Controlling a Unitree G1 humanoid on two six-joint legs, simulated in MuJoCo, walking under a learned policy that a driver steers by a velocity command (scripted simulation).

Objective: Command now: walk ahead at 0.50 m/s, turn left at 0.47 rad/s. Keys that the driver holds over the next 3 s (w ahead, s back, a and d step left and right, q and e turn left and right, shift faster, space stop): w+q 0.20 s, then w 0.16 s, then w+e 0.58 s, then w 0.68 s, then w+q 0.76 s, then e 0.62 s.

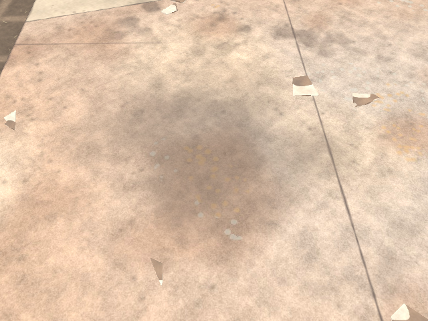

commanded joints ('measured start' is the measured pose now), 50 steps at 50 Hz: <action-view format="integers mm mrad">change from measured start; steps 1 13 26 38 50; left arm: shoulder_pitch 42 -77 -419 -82 73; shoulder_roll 153 115 99 180 204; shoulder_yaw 25 20 0 59 65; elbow -20 -169 -276 -160 -132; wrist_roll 4 30 2 -12 -20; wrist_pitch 2 42 63 64 42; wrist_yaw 18 -27 -55 -38 -22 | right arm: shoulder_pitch -69 147 347 156 -115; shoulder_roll -48 -129 -140 -157 -104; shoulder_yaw -6 -48 -24 -9 18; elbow -85 -2 77 -41 -178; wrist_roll -5 29 6 5 -11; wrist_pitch -14 -46 -74 -106 -34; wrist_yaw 2 -49 -57 -46 -26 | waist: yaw -14 3 -116 -8 43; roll -111 -56 29 9 -89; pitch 28 -59 28 -56 -30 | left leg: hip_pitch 53 477 726 -36 -22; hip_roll -66 85 79 -31 -1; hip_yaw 72 -338 -140 -157 -79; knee -63 -479 -548 631 38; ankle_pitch -74 164 372 -318 -2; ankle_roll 50 219 78 -25 -129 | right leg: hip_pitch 7 -660 -805 -145 -203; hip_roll -306 -183 -133 -320 -143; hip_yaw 21 268 173 717 523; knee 71 986 477 51 14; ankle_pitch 950 32 334 243 467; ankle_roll -46 71 21 -299 -153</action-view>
